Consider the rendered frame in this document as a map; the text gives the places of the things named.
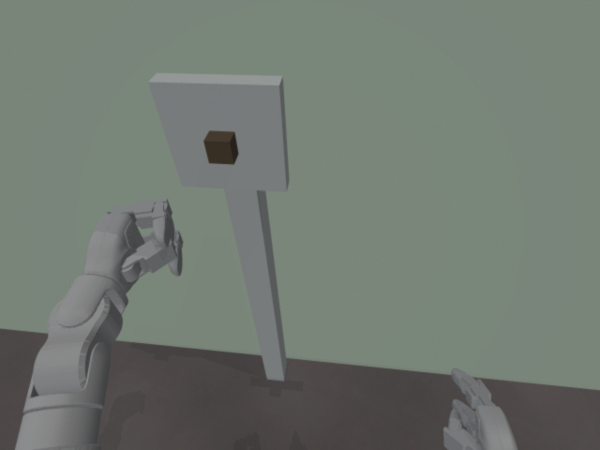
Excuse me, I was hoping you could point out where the button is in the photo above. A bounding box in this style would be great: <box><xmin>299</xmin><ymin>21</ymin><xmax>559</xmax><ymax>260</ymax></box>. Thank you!
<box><xmin>203</xmin><ymin>131</ymin><xmax>238</xmax><ymax>165</ymax></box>

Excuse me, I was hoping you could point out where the robot left forearm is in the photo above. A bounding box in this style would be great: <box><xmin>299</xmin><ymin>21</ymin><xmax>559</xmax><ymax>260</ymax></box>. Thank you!
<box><xmin>15</xmin><ymin>275</ymin><xmax>128</xmax><ymax>450</ymax></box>

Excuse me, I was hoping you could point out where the panel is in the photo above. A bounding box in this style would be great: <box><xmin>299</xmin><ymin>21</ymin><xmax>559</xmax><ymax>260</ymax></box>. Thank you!
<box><xmin>148</xmin><ymin>73</ymin><xmax>290</xmax><ymax>381</ymax></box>

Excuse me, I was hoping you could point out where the right robot hand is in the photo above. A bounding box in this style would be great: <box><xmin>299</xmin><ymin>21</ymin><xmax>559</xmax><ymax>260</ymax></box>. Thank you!
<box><xmin>443</xmin><ymin>368</ymin><xmax>518</xmax><ymax>450</ymax></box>

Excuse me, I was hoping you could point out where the left robot hand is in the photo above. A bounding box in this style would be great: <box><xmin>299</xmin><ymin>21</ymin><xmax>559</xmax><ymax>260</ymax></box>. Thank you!
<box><xmin>83</xmin><ymin>197</ymin><xmax>184</xmax><ymax>293</ymax></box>

